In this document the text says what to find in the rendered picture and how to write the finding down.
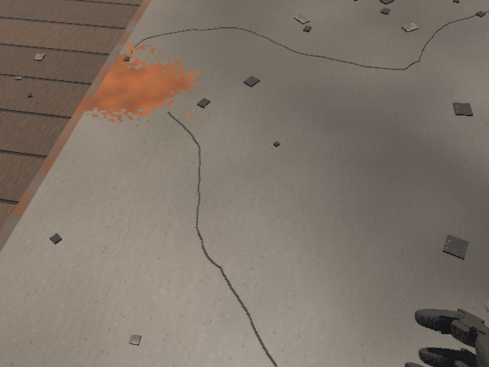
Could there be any right robot hand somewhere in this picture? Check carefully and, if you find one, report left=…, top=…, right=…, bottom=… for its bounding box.
left=405, top=308, right=489, bottom=367

